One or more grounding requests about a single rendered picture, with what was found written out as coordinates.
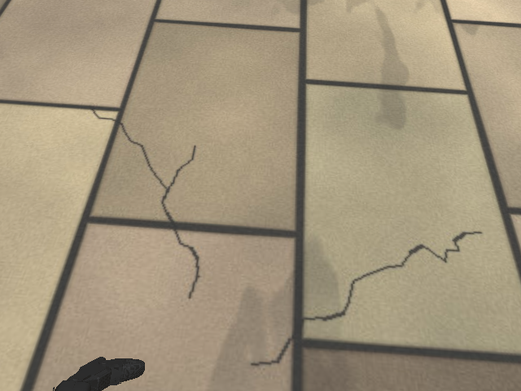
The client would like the robot left hand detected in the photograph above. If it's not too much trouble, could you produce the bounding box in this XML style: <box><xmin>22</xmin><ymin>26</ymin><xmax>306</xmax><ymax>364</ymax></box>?
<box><xmin>53</xmin><ymin>357</ymin><xmax>145</xmax><ymax>391</ymax></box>

